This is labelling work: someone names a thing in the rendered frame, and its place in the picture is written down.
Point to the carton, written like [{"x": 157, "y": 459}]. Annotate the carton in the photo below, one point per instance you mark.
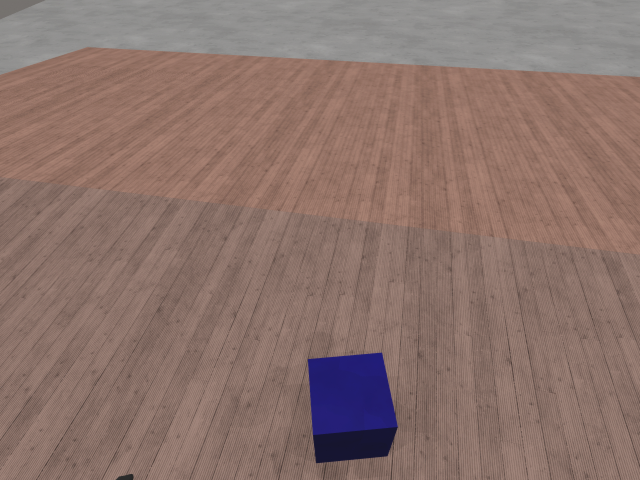
[{"x": 351, "y": 405}]

